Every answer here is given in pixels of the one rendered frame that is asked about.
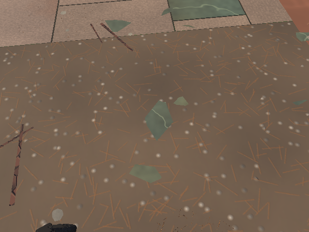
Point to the left robot hand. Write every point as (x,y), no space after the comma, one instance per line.
(65,227)

